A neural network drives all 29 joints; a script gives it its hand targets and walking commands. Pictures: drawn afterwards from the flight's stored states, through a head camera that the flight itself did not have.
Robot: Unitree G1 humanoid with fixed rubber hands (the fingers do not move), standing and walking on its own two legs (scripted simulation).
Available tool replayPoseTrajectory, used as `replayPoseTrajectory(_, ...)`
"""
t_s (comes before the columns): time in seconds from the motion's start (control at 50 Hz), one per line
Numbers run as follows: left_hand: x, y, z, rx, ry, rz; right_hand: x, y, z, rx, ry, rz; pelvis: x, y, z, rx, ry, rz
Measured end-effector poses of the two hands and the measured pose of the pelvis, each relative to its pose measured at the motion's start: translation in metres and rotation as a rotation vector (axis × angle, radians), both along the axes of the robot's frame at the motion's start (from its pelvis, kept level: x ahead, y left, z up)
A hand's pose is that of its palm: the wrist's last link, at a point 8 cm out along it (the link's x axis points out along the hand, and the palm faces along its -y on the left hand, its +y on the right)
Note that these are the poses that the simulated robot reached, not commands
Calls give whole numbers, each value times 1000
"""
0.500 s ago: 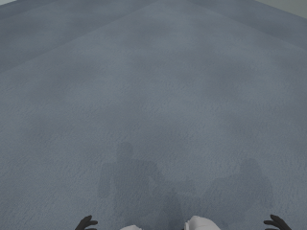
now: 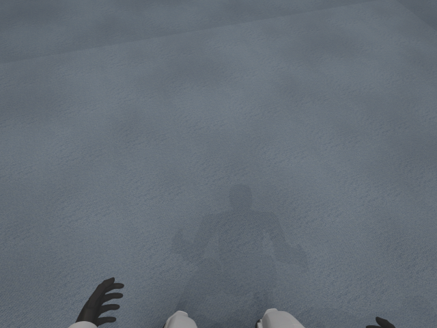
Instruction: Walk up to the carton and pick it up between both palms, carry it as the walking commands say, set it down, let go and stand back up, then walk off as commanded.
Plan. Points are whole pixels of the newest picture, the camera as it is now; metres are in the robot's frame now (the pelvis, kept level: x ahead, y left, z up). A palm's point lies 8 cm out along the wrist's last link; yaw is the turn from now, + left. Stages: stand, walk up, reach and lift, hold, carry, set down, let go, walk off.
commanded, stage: walk off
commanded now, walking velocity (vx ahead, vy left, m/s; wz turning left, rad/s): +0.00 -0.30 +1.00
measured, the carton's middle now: out of the picture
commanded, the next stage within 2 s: stand in 0.46 s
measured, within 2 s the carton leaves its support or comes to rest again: neither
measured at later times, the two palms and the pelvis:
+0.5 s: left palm out of the picture -0.03 +0.12 -0.14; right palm (369, 245) +0.26 -0.30 -0.10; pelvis +0.05 -0.13 +0.00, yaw +30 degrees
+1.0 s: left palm out of the picture +0.06 +0.03 -0.11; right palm (351, 196) +0.38 -0.32 -0.12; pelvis +0.15 -0.19 +0.01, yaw +40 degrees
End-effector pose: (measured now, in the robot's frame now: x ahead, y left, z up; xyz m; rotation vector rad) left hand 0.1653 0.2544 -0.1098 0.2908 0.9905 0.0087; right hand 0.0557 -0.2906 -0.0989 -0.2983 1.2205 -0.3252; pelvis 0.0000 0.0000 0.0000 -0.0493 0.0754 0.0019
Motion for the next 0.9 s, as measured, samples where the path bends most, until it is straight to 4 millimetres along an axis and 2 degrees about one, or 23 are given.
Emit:
replayPoseTrajectory(0.04, -15, -18, 2, 15, -6, 30, 15, -26, -12, -9, -10, 37, -3, -19, -6, 3, -17, 34)
replayPoseTrajectory(0.08, -36, -36, 6, 14, 26, 61, 32, -41, -16, -7, -16, 67, -3, -33, -3, 8, -34, 86)
replayPoseTrajectory(0.16, -79, -65, 14, -6, 85, 178, 70, -51, -11, 46, -31, 167, 1, -56, 10, 19, -44, 176)
replayPoseTrajectory(0.28, -133, -89, 8, -11, 109, 404, 128, -40, -8, 98, -16, 363, 12, -86, 12, 20, -41, 304)
replayPoseTrajectory(0.38, -181, -105, -25, -29, 177, 571, 180, -9, -9, 107, -74, 527, 23, -107, -4, 29, -38, 408)
replayPoseTrajectory(0.44, -198, -120, -33, -49, 251, 621, 197, -3, -3, 102, -110, 587, 33, -118, -4, 39, -30, 459)
replayPoseTrajectory(0.5, -192, -131, -27, -72, 240, 659, 204, -13, 1, 76, -72, 609, 46, -129, 3, 40, -32, 516)
replayPoseTrajectory(0.58, -168, -141, -15, -83, 172, 711, 217, -29, 3, 74, -7, 647, 66, -145, 11, 28, -38, 578)
replayPoseTrajectory(0.64, -145, -150, -9, -68, 131, 733, 237, -40, -4, 95, 4, 670, 85, -159, 9, 25, -40, 609)
replayPoseTrajectory(0.74, -111, -170, -7, -3, 91, 752, 283, -56, -30, 145, -15, 680, 121, -182, -6, 39, -46, 647)
replayPoseTrajectory(0.82, -102, -192, 3, 0, 92, 768, 309, -55, -33, 164, -19, 708, 133, -189, 0, 55, -53, 671)
replayPoseTrajectory(0.9, -101, -209, 8, -19, 112, 812, 323, -45, -26, 193, -8, 743, 143, -192, 9, 56, -54, 686)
